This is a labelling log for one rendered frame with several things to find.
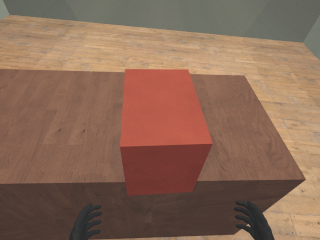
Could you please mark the robot right hand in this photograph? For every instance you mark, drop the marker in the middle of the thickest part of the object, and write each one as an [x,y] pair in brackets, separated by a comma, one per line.
[259,228]

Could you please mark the pedestal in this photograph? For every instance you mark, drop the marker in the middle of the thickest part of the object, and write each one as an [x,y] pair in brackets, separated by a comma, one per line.
[60,134]

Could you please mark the robot left hand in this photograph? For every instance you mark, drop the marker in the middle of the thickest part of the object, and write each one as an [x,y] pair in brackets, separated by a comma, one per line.
[81,225]

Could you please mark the carton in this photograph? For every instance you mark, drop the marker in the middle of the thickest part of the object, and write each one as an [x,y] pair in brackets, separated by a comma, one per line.
[164,139]

